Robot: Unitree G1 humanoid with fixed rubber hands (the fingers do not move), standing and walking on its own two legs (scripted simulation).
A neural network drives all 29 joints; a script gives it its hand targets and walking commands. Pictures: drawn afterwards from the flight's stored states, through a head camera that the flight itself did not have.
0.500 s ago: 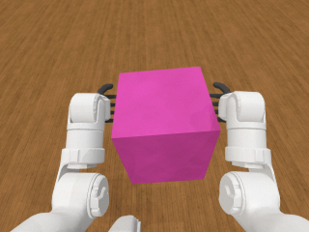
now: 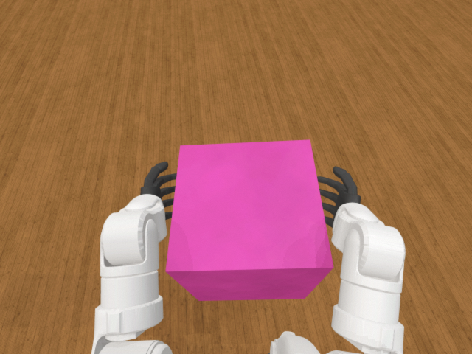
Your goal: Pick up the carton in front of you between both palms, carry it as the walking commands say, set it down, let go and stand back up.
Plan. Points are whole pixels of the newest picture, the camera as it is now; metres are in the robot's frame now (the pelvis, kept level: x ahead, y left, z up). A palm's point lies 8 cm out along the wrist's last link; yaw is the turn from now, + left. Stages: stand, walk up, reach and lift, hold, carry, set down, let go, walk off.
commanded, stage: carry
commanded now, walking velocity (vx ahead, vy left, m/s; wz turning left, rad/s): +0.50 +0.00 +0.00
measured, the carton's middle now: (248, 229) +0.32 -0.01 -0.01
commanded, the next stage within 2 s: none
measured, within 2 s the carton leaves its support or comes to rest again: neither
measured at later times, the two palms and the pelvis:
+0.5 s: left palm (185, 100) +0.54 +0.13 +0.09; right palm (330, 99) +0.57 -0.17 +0.09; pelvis +0.29 -0.04 +0.00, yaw +3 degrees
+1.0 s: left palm (183, 24) +0.86 +0.17 +0.07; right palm (294, 27) +0.86 -0.12 +0.08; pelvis +0.60 +0.02 +0.00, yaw +0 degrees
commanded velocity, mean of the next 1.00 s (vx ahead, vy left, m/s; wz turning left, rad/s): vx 0.50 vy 0.00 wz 0.00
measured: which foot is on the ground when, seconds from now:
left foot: down 0.00-0.22, up 0.24-0.66, down 0.68-1.00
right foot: up 0.00-0.18, down 0.20-0.72, up 0.74-1.00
